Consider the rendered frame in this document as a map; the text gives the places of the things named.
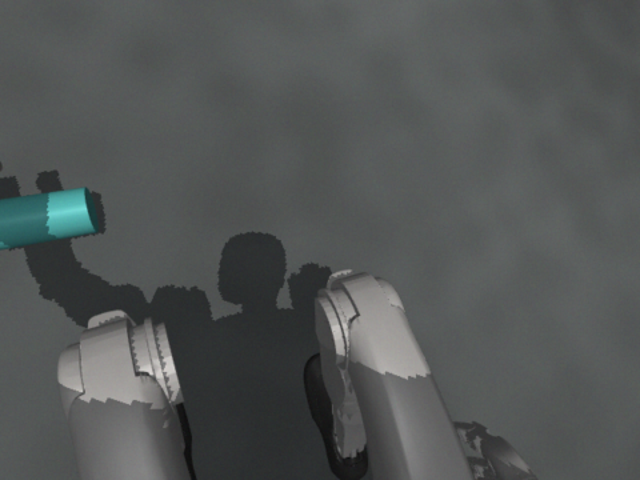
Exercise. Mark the left robot foot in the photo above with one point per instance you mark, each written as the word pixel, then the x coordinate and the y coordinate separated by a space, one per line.
pixel 187 439

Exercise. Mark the can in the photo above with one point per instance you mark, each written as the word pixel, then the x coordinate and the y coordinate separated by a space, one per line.
pixel 44 217

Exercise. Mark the right robot hand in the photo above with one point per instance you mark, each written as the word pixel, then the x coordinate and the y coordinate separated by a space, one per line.
pixel 501 461

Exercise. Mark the right robot foot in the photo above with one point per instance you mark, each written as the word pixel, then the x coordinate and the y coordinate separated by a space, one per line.
pixel 321 410

